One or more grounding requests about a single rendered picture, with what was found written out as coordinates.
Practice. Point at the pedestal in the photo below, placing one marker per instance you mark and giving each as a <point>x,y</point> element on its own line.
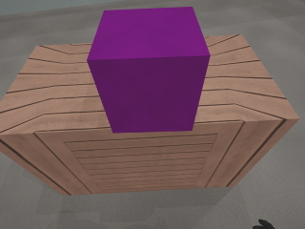
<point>54,125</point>

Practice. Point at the carton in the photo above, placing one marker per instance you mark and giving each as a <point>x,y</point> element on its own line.
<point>149,68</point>

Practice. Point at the robot right hand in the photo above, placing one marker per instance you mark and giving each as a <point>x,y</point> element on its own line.
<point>265,223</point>

